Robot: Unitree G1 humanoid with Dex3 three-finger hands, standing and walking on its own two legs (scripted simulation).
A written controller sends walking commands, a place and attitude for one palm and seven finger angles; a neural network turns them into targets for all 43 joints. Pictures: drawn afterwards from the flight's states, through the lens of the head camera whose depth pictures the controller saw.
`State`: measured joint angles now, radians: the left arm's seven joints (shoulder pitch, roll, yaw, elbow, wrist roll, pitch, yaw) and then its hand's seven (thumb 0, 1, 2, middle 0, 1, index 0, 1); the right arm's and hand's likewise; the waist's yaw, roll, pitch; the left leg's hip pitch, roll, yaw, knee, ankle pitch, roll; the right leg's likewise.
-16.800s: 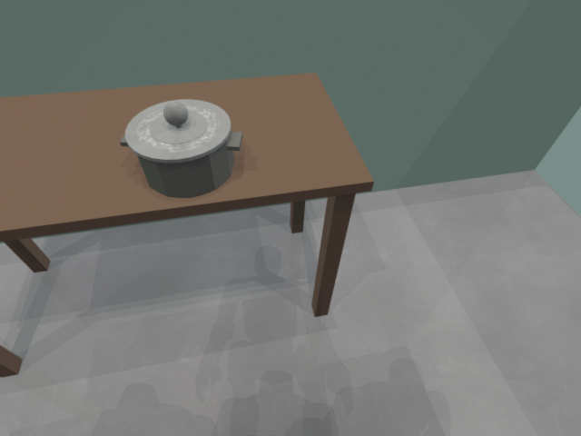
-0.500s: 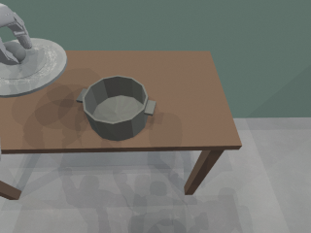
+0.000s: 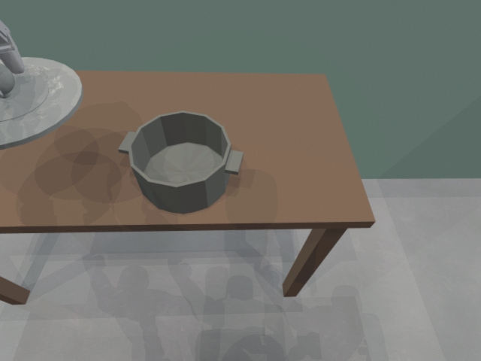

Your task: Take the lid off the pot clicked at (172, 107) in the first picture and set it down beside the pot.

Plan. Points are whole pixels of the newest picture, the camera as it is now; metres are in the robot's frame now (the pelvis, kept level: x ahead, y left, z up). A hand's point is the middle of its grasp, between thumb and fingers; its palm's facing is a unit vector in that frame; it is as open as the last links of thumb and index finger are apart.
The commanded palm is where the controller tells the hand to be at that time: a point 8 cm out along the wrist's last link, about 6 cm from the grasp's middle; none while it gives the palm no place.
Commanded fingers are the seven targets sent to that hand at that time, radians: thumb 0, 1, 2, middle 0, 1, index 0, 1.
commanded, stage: lower the lid onto the table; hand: left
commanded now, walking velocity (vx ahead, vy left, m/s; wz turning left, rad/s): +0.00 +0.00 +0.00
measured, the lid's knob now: out of the picture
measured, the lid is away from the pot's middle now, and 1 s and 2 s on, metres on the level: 0.24 0.23 0.23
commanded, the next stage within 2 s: none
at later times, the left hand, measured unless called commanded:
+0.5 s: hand (0, 86) +0.46 +0.33 +0.20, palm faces -0.35 -0.16 -0.92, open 7.6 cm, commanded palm +0.48 +0.34 +0.27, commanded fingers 0.00 0.69 0.90 -0.89 -1.08 -0.86 -1.06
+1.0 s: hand (12, 107) +0.46 +0.33 +0.17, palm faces -0.39 -0.15 -0.91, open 7.6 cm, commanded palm +0.49 +0.34 +0.23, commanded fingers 0.00 0.69 0.90 -0.89 -1.08 -0.86 -1.06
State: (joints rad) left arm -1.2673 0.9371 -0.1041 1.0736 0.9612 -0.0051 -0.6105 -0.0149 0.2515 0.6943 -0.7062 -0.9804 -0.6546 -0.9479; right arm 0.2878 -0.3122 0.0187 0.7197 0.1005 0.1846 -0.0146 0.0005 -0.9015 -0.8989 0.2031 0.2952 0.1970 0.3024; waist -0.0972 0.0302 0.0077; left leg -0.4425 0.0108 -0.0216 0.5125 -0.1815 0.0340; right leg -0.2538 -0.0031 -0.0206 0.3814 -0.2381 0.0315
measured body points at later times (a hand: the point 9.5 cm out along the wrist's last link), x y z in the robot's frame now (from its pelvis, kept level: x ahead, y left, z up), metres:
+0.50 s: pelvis +0.00 +0.00 +0.00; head +0.06 +0.01 +0.44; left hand +0.48 +0.34 +0.25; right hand +0.02 -0.28 -0.12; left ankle +0.04 +0.10 -0.74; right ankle -0.03 -0.15 -0.74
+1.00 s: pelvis +0.00 +0.00 -0.01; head +0.06 +0.01 +0.44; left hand +0.47 +0.34 +0.22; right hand +0.03 -0.28 -0.13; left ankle +0.04 +0.10 -0.74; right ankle -0.03 -0.15 -0.74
